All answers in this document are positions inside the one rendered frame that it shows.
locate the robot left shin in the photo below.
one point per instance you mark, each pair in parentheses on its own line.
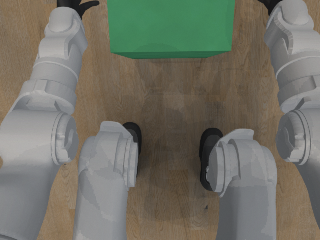
(85,153)

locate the left robot upper arm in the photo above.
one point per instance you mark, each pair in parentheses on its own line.
(34,144)

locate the right robot upper arm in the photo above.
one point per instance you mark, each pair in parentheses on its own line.
(298,142)

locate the robot left forearm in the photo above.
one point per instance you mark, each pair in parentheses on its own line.
(57,67)

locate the carton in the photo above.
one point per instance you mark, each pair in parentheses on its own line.
(170,29)

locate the robot right forearm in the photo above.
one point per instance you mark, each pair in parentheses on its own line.
(295,55)

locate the robot left hand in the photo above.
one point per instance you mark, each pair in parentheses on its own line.
(75,4)

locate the right robot thigh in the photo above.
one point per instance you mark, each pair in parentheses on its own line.
(247,204)

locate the robot right hand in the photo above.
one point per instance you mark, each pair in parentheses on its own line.
(270,4)

